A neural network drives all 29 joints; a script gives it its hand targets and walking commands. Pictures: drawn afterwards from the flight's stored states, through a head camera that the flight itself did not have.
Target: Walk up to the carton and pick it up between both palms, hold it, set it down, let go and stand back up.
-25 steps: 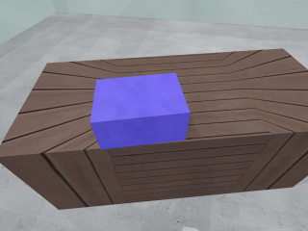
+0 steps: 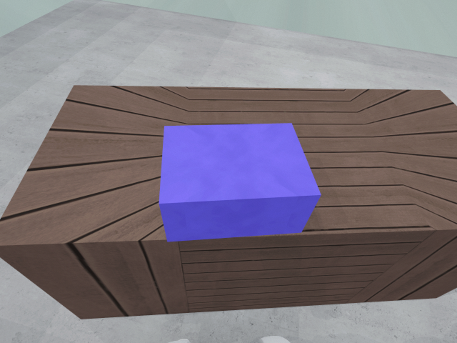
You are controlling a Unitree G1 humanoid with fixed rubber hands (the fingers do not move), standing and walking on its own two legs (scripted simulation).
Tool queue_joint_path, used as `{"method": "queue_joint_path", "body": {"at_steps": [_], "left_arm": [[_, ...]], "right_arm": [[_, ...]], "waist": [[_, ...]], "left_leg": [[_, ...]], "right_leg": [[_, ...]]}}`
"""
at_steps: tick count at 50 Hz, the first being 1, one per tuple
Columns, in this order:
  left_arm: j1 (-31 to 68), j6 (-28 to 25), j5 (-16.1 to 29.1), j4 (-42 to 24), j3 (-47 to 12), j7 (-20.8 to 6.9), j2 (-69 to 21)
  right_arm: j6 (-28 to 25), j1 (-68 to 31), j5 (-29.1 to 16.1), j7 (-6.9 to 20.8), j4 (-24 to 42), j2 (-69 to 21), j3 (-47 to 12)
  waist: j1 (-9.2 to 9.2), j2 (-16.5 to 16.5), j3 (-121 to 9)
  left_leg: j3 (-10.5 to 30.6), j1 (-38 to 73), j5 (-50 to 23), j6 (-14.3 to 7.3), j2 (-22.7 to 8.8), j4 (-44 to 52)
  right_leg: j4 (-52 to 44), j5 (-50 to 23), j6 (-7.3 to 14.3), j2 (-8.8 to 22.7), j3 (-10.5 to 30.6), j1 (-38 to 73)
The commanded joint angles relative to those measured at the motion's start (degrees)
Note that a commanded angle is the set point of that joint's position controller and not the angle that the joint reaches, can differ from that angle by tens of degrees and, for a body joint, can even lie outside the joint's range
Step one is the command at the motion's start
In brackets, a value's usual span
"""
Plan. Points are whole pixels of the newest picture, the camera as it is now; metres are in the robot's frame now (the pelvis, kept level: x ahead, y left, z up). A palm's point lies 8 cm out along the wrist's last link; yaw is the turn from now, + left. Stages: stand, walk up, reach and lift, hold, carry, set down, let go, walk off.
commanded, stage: walk up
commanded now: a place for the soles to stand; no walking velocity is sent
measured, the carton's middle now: (232, 179) +0.49 -0.02 -0.04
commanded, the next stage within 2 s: stand in 1.58 s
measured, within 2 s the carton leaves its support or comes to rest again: neither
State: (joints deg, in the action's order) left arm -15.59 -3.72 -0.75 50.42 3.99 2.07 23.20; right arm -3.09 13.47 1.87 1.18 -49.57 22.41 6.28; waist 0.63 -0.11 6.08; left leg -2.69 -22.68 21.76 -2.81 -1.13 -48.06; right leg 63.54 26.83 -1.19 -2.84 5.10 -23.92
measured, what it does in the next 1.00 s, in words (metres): steps on the spot: right foot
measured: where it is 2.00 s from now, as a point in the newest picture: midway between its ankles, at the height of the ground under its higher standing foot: outside the picture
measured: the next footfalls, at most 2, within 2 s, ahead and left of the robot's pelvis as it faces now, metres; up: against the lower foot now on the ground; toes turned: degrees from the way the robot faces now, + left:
right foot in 0.20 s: +0.09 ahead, -0.17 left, +0.00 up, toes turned +3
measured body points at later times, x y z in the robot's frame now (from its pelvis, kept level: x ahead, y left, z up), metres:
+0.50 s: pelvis +0.00 -0.04 +0.00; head +0.01 -0.04 +0.45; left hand +0.07 +0.29 -0.10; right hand +0.07 -0.36 -0.12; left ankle +0.05 +0.08 -0.70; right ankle +0.05 -0.18 -0.70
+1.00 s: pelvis +0.02 -0.04 +0.00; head +0.05 -0.05 +0.45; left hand +0.10 +0.30 -0.10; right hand +0.09 -0.36 -0.12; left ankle +0.05 +0.08 -0.70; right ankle +0.05 -0.18 -0.70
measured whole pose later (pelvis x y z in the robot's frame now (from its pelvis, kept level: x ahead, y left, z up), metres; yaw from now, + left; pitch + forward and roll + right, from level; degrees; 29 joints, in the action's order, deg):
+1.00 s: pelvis +0.02 -0.04 +0.00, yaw -1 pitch -2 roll +1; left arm -14.2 -3.5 -0.7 52.8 4.0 1.8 23.2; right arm -1.4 13.1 1.6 0.6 -50.6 22.4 6.1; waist 0.6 -0.5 5.9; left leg -3.8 -21.6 22.2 -1.1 -0.9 -46.0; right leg 47.3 22.6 -1.5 0.5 4.8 -22.6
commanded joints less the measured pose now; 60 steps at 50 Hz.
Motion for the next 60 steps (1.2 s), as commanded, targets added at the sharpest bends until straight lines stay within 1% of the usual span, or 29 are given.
{"method": "queue_joint_path", "body": {"at_steps": [1, 5, 8, 9, 11, 12, 14, 16, 18, 19, 21, 22, 24, 26, 27, 28, 30, 32, 34, 36, 38, 40, 43, 46, 48, 52, 54, 58, 60], "left_arm": [[1.3, 0.8, 0.4, -1.9, 1.9, 0.1, 11.8], [3.0, 0.2, 0.5, -3.0, 1.6, 0.3, 11.0], [-2.4, -1.0, 0.4, -1.1, 1.9, 0.6, 10.8], [-3.6, -1.5, -0.1, -0.3, 2.3, 0.7, 11.9], [-0.4, -1.9, -1.0, -1.6, 3.5, 0.8, 18.4], [2.8, -1.6, -0.8, -2.3, 3.5, 0.7, 18.8], [6.1, -1.1, -0.7, -3.3, 2.8, 0.8, 16.4], [8.9, -0.2, -0.4, -3.8, 1.5, 0.3, 12.8], [7.6, 0.4, -0.1, -3.5, 1.5, 0.2, 10.6], [5.0, 0.7, -0.3, -2.2, 2.0, 0.5, 12.6], [0.6, 0.6, -0.3, -0.7, 2.5, -0.2, 13.5], [-2.5, 0.5, -0.4, 0.5, 2.4, -0.6, 12.5], [-4.8, -0.4, -0.9, 1.4, 2.3, -0.7, 11.5], [1.3, -1.3, -1.6, -0.6, 3.2, -0.3, 17.3], [3.3, -1.2, -1.3, -0.9, 3.5, -0.1, 18.5], [5.7, -1.1, -1.1, -1.5, 3.3, 0.1, 18.0], [7.4, -0.7, -0.7, -1.6, 2.0, 0.1, 15.0], [8.1, -0.2, -0.2, -2.1, 1.1, -0.2, 11.3], [4.4, 0.1, -0.1, -1.0, 1.3, 0.0, 11.5], [2.2, -0.3, -0.3, -0.4, 1.2, -0.1, 11.8], [3.1, -1.2, -0.8, -0.5, 1.6, -0.2, 14.1], [4.2, -1.3, -0.5, -0.8, 2.3, 0.1, 16.2], [7.3, -0.6, -0.1, -1.9, 1.3, 0.4, 13.6], [5.9, 0.1, 0.4, -1.2, 1.1, 0.3, 11.4], [4.1, 0.0, 0.2, -0.5, 1.2, 0.2, 11.7], [6.0, -0.6, -0.4, -0.4, 2.0, 0.2, 15.2], [7.9, -0.4, -0.4, -1.1, 1.5, 0.2, 14.1], [6.7, 0.2, 0.0, -0.4, 1.1, -0.1, 11.5], [4.8, 0.0, -0.3, 0.0, 1.2, -0.2, 11.9]], "right_arm": [[-1.4, 3.2, -1.6, -2.0, 2.5, 14.0, 2.2], [-0.7, 3.6, -1.3, -2.2, 2.9, 14.9, 2.2], [0.4, -3.5, -1.4, -1.7, 4.3, 14.3, 1.3], [0.8, -5.0, -1.6, -1.4, 4.5, 12.3, 0.5], [1.6, -2.9, -2.4, -1.1, 4.8, 8.3, -0.2], [2.3, -3.5, -2.2, -1.2, 3.6, 12.0, 1.1], [1.9, -1.3, -1.8, -0.7, 2.5, 10.8, 1.1], [1.1, 3.2, -0.9, -0.5, 0.6, 11.2, 1.7], [0.3, 1.5, 0.3, -0.6, 1.0, 16.4, 2.4], [0.4, -2.0, 0.4, -0.6, 1.6, 17.5, 2.3], [0.8, -8.3, 0.1, -0.7, 2.3, 16.8, 1.7], [1.0, -10.4, 0.0, -0.6, 2.6, 15.4, 1.4], [1.6, -8.6, -0.3, -0.2, 2.1, 12.1, 0.5], [2.3, -5.2, -1.2, -0.1, 2.0, 10.7, 0.6], [2.4, -3.7, -1.3, -0.3, 1.5, 11.6, 1.1], [2.2, -2.3, -1.4, -0.2, 0.9, 11.8, 1.3], [1.3, -1.1, -1.0, -0.2, 0.1, 11.1, 1.2], [0.5, -1.2, -0.3, -0.4, 0.2, 13.5, 1.5], [0.4, -3.7, -0.3, -0.6, 0.4, 15.4, 1.3], [0.6, -6.5, -0.7, -0.7, 0.7, 13.9, 0.4], [1.0, -6.9, -1.5, -0.7, 1.4, 10.9, -0.4], [1.5, -4.8, -1.7, -0.8, 1.1, 11.3, 0.5], [0.9, -3.0, -1.1, -1.0, 0.7, 12.0, 0.7], [0.5, -4.5, -1.0, -1.0, 1.0, 13.8, 0.6], [0.8, -6.3, -1.2, -1.0, 1.5, 13.1, 0.2], [1.7, -5.8, -1.7, -0.8, 1.5, 11.2, 0.2], [1.6, -4.3, -1.3, -0.7, 0.8, 11.3, 0.3], [1.0, -5.6, -0.8, -0.7, 0.6, 13.5, 0.3], [1.2, -7.0, -0.9, -0.7, 0.9, 12.8, -0.1]], "waist": [[2.18, -6.6, -3.8], [2.12, -8.3, -5.6], [-2.97, -5.6, -6.4], [-3.77, -2.4, -7.3], [-1.39, 13.3, -7.2], [-1.55, 11.2, -5.4], [0.54, 9.1, -3.0], [3.09, 6.8, -3.0], [2.57, -6.1, -2.4], [1.43, -5.6, -1.1], [-1.65, -5.7, 0.9], [-3.21, -4.9, 0.7], [-3.4, -1.4, -1.7], [-0.54, 10.2, -0.8], [-0.55, 9.8, -0.6], [0.37, 8.2, -0.6], [1.57, 6.8, -2.5], [1.65, 0.6, -4.8], [-0.27, -3.5, -4.8], [-2.44, -1.6, -4.5], [-1.57, 4.1, -5.7], [-0.11, 6.6, -7.8], [1.23, 3.9, -9.4], [-0.44, -0.6, -9.6], [-1.75, -0.6, -8.7], [0.13, 5.5, -8.3], [1.04, 4.8, -7.8], [-0.53, -1.2, -7.5], [-1.7, -0.2, -6.6]], "left_leg": [[20.7, 20.5, -25.9, -2.8, -14.2, 22.1], [19.1, 19.0, -38.9, -7.3, -16.0, 17.5], [11.1, 4.3, -31.5, -6.7, -12.8, 11.4], [8.9, -0.4, -24.2, -4.2, -10.1, 7.7], [1.5, -8.2, 5.0, 2.1, 0.5, -3.6], [5.0, -3.4, 14.4, 1.7, 0.0, -6.8], [3.6, 1.7, 10.2, 0.9, -0.1, -0.4], [6.1, 10.3, 5.7, -0.4, -2.0, 14.3], [27.4, 6.6, 21.0, -4.5, -14.5, 30.6], [31.7, 0.8, 26.6, -7.5, -19.4, 33.6], [26.8, -7.7, 30.1, -9.4, -18.9, 33.2], [20.4, -9.4, 25.8, -7.4, -15.7, 29.9], [11.2, -9.8, 18.4, -2.3, -8.4, 20.3], [3.9, -8.5, 9.9, 2.2, 0.3, 3.7], [5.0, -5.0, 9.4, 1.9, 0.6, 0.0], [5.0, -1.4, 8.0, 1.4, 0.1, 1.2], [5.1, 5.6, 3.2, 0.2, -0.6, 10.2], [14.5, 9.8, 3.6, -2.7, -6.4, 20.0], [23.5, 6.2, 5.8, -7.6, -15.1, 25.2], [17.5, 0.0, 0.6, -6.4, -12.9, 21.2], [7.9, -1.2, -5.2, -0.7, -4.4, 11.3], [3.9, 1.3, -3.8, 1.2, -1.3, 5.2], [7.4, 9.7, -11.5, -0.8, -4.3, 11.2], [15.1, 8.8, -14.7, -6.5, -11.6, 17.3], [13.6, 4.1, -12.7, -6.0, -11.1, 16.3], [5.2, 3.9, -4.6, 0.0, -2.5, 8.2], [6.5, 6.8, -3.4, -0.6, -3.1, 11.1], [15.5, 5.2, -1.7, -5.4, -10.4, 20.5], [14.0, 0.9, 0.1, -4.8, -9.8, 19.6]], "right_leg": [[-6.4, -0.1, 1.8, 3.2, -0.1, -13.2], [-12.8, 4.7, 2.4, 4.1, -4.6, -8.8], [-29.2, -9.6, 4.0, 3.9, -7.1, 8.9], [-32.4, -15.4, 4.6, 4.2, -3.5, 14.5], [-40.9, -10.1, 13.2, 21.6, 27.4, 11.0], [-39.7, -8.9, 18.1, 23.0, 28.8, 3.7], [-38.4, -2.7, 16.1, 18.8, 22.1, -1.1], [-32.8, 1.0, 9.3, 11.5, 12.7, -7.4], [-15.4, 2.1, 4.5, 1.4, 0.0, -9.4], [-10.4, 7.0, 3.9, 2.3, -1.5, -7.3], [-10.0, 4.7, 4.0, 4.0, -3.8, 0.7], [-16.1, 0.2, 4.2, 4.3, -5.1, 6.3], [-28.8, -3.8, 5.5, 4.7, 0.2, 11.6], [-43.4, 14.6, 10.7, 15.6, 26.4, 3.9], [-44.7, 14.6, 13.7, 18.6, 30.1, 0.1], [-42.9, 10.8, 14.3, 18.4, 27.8, -1.7], [-36.5, -0.1, 10.7, 13.8, 18.4, -2.9], [-26.6, -6.7, 5.6, 6.7, 7.1, -5.3], [-19.1, -1.0, 3.7, 2.8, -1.9, -2.5], [-25.2, -4.8, 4.4, 4.8, -0.5, 5.4], [-34.6, -10.4, 7.7, 10.1, 11.9, 7.1], [-34.3, -17.5, 12.1, 15.3, 19.4, 6.6], [-27.5, -24.0, 8.9, 11.0, 11.4, 1.9], [-19.7, -16.4, 4.1, 4.1, 0.2, 2.8], [-23.6, -14.6, 4.7, 5.1, 1.1, 6.4], [-33.2, -14.3, 10.1, 12.6, 15.1, 4.6], [-31.8, -12.5, 9.6, 11.5, 13.7, 1.2], [-24.0, -9.0, 4.9, 3.9, 1.0, 3.2], [-27.4, -7.2, 5.4, 5.0, 2.4, 6.3]]}}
